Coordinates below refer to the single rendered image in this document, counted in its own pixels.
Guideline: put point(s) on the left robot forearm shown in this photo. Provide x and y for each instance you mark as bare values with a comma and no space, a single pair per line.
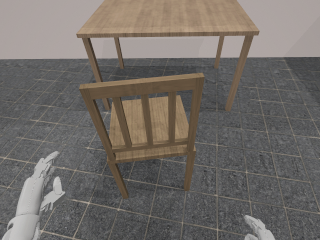
24,227

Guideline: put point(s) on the right robot hand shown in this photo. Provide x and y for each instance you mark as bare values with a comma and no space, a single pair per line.
259,228

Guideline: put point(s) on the chair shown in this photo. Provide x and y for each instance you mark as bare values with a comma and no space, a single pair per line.
146,128

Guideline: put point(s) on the table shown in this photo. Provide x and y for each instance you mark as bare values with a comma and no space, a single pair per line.
169,18

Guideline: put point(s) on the left robot hand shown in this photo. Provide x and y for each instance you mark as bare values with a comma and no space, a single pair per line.
32,194

